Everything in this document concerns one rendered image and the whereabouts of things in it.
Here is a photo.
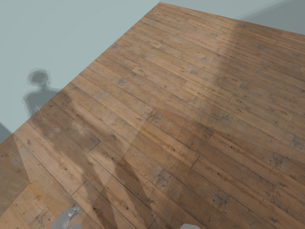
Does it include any left robot hand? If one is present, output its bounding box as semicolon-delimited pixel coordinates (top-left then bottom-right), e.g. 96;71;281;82
51;207;81;229

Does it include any cupboard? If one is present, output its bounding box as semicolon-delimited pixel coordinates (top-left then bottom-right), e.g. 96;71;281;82
0;164;30;217

